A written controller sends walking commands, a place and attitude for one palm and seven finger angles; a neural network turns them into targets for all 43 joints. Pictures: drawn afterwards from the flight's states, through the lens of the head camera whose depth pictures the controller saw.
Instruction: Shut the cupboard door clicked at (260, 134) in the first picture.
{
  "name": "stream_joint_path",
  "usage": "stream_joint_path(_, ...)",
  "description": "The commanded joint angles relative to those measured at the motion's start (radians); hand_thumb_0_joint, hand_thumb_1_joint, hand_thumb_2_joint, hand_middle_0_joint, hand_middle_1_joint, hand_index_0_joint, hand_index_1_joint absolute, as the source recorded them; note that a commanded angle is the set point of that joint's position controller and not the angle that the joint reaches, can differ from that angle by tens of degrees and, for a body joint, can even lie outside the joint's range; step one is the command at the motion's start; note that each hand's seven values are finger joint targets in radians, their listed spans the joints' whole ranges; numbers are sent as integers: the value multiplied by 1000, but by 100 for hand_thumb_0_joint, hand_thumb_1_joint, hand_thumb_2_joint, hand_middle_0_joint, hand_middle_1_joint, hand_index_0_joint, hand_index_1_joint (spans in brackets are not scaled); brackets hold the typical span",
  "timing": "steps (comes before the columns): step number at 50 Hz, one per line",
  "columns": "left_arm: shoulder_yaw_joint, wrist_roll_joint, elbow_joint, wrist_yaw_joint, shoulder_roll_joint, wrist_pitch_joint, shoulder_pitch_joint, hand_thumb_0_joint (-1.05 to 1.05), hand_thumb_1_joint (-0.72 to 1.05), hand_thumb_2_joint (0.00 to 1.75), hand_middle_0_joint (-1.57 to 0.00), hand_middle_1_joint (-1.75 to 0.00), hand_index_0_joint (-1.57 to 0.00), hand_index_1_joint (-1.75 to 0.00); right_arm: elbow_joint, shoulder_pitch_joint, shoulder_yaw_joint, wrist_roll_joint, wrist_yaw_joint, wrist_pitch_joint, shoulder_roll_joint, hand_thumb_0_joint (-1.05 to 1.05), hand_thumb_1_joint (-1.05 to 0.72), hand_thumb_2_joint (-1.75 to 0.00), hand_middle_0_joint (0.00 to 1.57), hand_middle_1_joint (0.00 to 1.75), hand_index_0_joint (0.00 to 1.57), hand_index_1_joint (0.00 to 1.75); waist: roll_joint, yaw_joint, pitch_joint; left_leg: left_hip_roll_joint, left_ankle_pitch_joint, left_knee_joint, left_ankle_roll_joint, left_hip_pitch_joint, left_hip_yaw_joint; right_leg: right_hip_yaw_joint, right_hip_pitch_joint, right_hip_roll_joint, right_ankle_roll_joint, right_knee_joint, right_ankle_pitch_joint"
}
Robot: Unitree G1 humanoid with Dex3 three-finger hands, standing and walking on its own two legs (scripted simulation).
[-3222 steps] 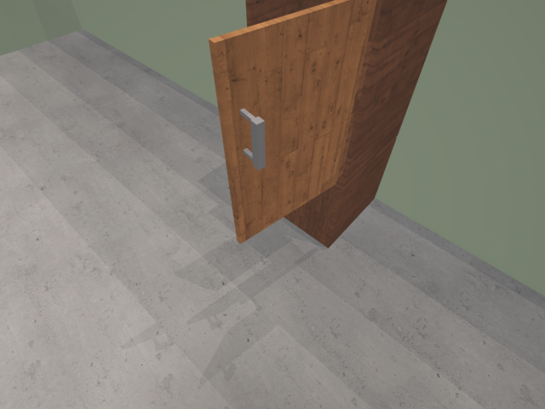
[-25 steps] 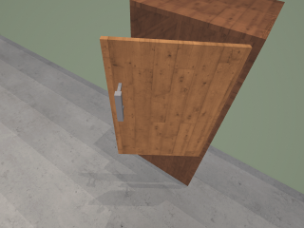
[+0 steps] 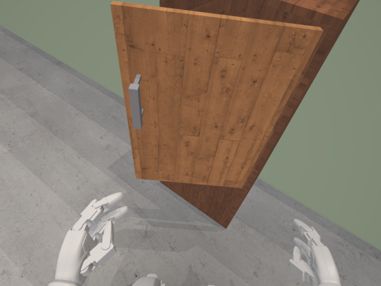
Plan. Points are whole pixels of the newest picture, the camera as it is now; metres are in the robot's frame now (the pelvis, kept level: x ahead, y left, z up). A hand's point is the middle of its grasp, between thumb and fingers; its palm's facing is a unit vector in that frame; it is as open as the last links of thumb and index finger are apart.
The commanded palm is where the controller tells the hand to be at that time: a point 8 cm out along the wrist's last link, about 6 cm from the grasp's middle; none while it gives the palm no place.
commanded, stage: raise the hand and make a fist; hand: left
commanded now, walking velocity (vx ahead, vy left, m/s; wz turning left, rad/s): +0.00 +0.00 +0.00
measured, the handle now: (138, 102) +0.50 +0.16 +0.11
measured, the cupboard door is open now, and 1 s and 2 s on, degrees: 33 33 33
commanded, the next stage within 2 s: bring the fist close to the handle in 1.52 s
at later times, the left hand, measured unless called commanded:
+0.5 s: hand (88, 219) +0.22 +0.20 +0.07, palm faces +0.09 -0.99 -0.05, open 3.9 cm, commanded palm +0.18 +0.24 +0.07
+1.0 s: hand (78, 212) +0.22 +0.21 +0.09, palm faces -0.01 -1.00 -0.01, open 3.1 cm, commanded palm +0.20 +0.27 +0.11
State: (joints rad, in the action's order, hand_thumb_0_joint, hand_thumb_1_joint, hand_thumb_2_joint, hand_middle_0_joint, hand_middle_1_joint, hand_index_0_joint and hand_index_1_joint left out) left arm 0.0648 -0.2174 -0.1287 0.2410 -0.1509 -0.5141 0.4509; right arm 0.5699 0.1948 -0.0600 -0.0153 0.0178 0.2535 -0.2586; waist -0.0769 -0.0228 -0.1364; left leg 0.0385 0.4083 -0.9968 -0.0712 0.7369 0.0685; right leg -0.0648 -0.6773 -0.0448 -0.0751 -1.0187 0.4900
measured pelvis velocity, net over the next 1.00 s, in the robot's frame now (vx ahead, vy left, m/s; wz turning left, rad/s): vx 0.01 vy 0.03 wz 0.03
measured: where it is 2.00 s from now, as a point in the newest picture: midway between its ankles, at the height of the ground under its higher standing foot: outside the picture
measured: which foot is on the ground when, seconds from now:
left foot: down 0.00-1.00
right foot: down 0.00-1.00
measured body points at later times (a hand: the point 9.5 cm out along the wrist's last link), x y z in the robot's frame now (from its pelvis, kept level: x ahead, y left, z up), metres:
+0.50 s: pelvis +0.03 +0.00 +0.00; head +0.08 +0.00 +0.45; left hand +0.21 +0.25 +0.08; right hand +0.19 -0.22 -0.09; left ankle +0.05 +0.08 -0.67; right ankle +0.01 -0.08 -0.67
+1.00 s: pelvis +0.01 +0.03 +0.02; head +0.04 +0.04 +0.47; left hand +0.22 +0.26 +0.09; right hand +0.21 -0.19 -0.04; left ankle +0.05 +0.08 -0.67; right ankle +0.01 -0.08 -0.67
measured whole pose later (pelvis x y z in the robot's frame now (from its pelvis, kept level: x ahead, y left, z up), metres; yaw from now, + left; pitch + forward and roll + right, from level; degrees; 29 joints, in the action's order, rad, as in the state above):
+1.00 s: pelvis +0.01 +0.03 +0.02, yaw +2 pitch +8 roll -4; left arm 0.10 -0.28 0.13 0.23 -0.26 -0.22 0.39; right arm 0.47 0.25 0.06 -0.05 -0.05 0.18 -0.25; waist 0.05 0.02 -0.10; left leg 0.04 0.40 -0.93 -0.10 0.66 0.02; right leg -0.10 -0.56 -0.05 -0.04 -0.87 0.45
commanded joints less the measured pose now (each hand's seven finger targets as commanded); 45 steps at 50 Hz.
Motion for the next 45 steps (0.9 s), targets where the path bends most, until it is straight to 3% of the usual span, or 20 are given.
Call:
stream_joint_path(1, 171, -30, 427, -53, -202, -77, 163, 0, 90, 90, -57, -70, -57, -70, -234, -117, -25, -1, 14, 2, -88, 0, -90, -90, 20, 30, 20, 30, 379, 121, -137, -19, -57, 119, 59, -91, -115, 91, -27, 29, -2, 102, -79)
stream_joint_path(2, 146, -43, 534, -67, -197, -94, 102, 0, 90, 90, -58, -72, -58, -72, -240, -94, -21, 1, 9, 6, -88, 0, -90, -90, 20, 30, 20, 30, 393, 86, -182, -28, -86, 102, 55, -139, -137, 79, -60, 20, 5, 91, -118)
stream_joint_path(4, 82, -67, 690, -70, -177, -143, -11, 0, 90, 90, -62, -76, -62, -76, -228, -57, -15, 2, -10, 19, -94, 0, -90, -90, 20, 30, 20, 30, 339, 17, -220, -37, -113, 43, 40, -154, -156, 97, -100, 8, 21, 94, -138)
stream_joint_path(5, 21, -79, 679, -54, -129, -166, -38, 0, 90, 90, -64, -78, -64, -78, -214, -47, -6, -1, -19, 30, -95, 0, -90, -90, 20, 30, 20, 30, 273, -21, -178, -38, -112, 13, 35, -129, -163, 107, -127, 7, 28, 104, -135)
stream_joint_path(8, -74, -94, 561, 33, -70, -188, -119, 0, 90, 90, -69, -84, -69, -84, -175, -36, 10, -7, -48, 61, -118, 0, -90, -90, 20, 30, 20, 30, 104, -91, -72, -44, -49, -79, 18, -1, -180, 136, -200, 9, 55, 118, -92)
stream_joint_path(10, -54, -87, 436, 89, -103, -130, -69, 0, 90, 90, -73, -88, -73, -88, -167, -4, 6, -16, -65, 61, -126, 0, -90, -90, 20, 30, 20, 30, -13, -85, -64, -47, -9, -102, 17, 80, -167, 163, -173, 23, 71, 156, -41)
stream_joint_path(12, 14, -77, 349, 127, -158, -13, 27, 0, 90, 90, -77, -92, -77, -92, -189, -2, 1, -33, -74, 43, -125, 0, -90, -90, 20, 30, 20, 30, -63, -34, -130, -43, -23, -85, 16, 112, -145, 194, -77, 44, 86, 192, -26)
stream_joint_path(15, 139, -77, 409, 126, -253, 173, 110, 0, 90, 90, -82, -98, -82, -98, -250, -35, 3, -51, -73, -7, -107, 0, -90, -90, 20, 30, 20, 30, 34, 70, -285, -23, -141, -13, 22, 20, -130, 199, 117, 67, 94, 184, -189)
stream_joint_path(18, 270, -107, 550, 24, -277, 243, 148, 0, 90, 90, -88, -104, -88, -104, -262, -54, 13, -37, -72, -48, -61, 0, -90, -90, 20, 30, 20, 30, 94, 133, -375, -22, -269, 37, 31, -75, -137, 152, 252, 58, 102, 141, -432)
stream_joint_path(20, 253, -122, 603, -44, -215, 207, 151, 0, 90, 90, -92, -108, -92, -108, -253, -37, 18, -33, -72, -52, -39, 0, -90, -90, 20, 30, 20, 30, 98, 114, -307, -29, -312, 68, 39, -117, -133, 105, 226, 46, 87, 137, -524)
stream_joint_path(22, 200, -119, 592, -73, -165, 144, 133, 0, 90, 90, -95, -112, -95, -112, -231, -18, 18, -28, -71, -41, -45, 0, -90, -90, 20, 30, 20, 30, 80, 77, -223, -34, -305, 84, 44, -123, -133, 78, 148, 33, 80, 140, -497)
stream_joint_path(25, 90, -99, 498, -38, -109, 68, 100, 0, 90, 90, -101, -118, -101, -118, -200, 5, 16, -18, -66, -21, -78, 0, -90, -90, 20, 30, 20, 30, 48, 11, -109, -39, -254, 61, 44, -82, -145, 71, 23, 31, 84, 134, -414)
stream_joint_path(27, 43, -93, 434, 14, -99, 48, 86, 0, 90, 90, -104, -122, -104, -122, -195, 19, 12, -21, -67, -7, -102, 0, -90, -90, 20, 30, 20, 30, 22, -12, -92, -39, -189, 51, 41, -55, -151, 86, -14, 35, 88, 151, -321)
stream_joint_path(30, 73, -93, 445, 61, -172, 67, 76, 0, 90, 90, -110, -128, -110, -128, -218, 24, 4, -32, -73, 5, -122, 0, -90, -90, 20, 30, 20, 30, 45, 12, -157, -36, -166, 77, 36, -78, -148, 102, 29, 38, 74, 185, -231)
stream_joint_path(33, 183, -93, 570, 22, -290, 84, 28, 0, 90, 90, -115, -134, -115, -134, -233, 15, 5, -32, -80, 3, -118, 0, -90, -90, 20, 30, 20, 30, 126, 59, -246, -37, -203, 124, 38, -157, -147, 81, 103, 25, 47, 183, -232)
stream_joint_path(36, 204, -105, 630, -48, -252, 81, 32, 0, 90, 90, -121, -140, -121, -140, -240, 9, 17, -32, -80, -10, -91, 0, -90, -90, 20, 30, 20, 30, 175, 75, -238, -44, -242, 177, 50, -234, -154, 38, 114, 10, 33, 178, -259)
stream_joint_path(38, 202, -108, 611, -83, -233, 90, 22, 0, 90, 90, -124, -144, -124, -144, -233, 10, 22, -29, -76, -19, -93, 0, -90, -90, 20, 30, 20, 30, 181, 66, -201, -52, -242, 195, 56, -250, -170, 19, 96, 0, 30, 182, -257)
stream_joint_path(41, 113, -98, 487, -71, -159, 138, 3, 0, 90, 90, -130, -150, -130, -150, -228, 6, 30, -33, -68, -32, -109, 0, -90, -90, 20, 30, 20, 30, 122, 19, -50, -60, -123, 225, 56, -206, -180, 9, 39, -2, 40, 226, -184)
stream_joint_path(43, 71, -84, 415, -35, -152, 187, -22, 0, 90, 90, -130, -150, -130, -150, -232, 12, 34, -39, -70, -34, -126, 0, -90, -90, 20, 30, 20, 30, 87, 3, -2, -60, -72, 240, 46, -187, -186, 16, 39, 1, 43, 258, -152)
stream_joint_path(45, 52, -73, 420, -2, -173, 227, -75, 0, 90, 90, -130, -150, -130, -150, -243, 17, 40, -44, -73, -26, -135, 0, -90, -90, 20, 30, 20, 30, 110, 4, -16, -61, -41, 264, 46, -207, -200, 19, 55, 6, 42, 275, -133)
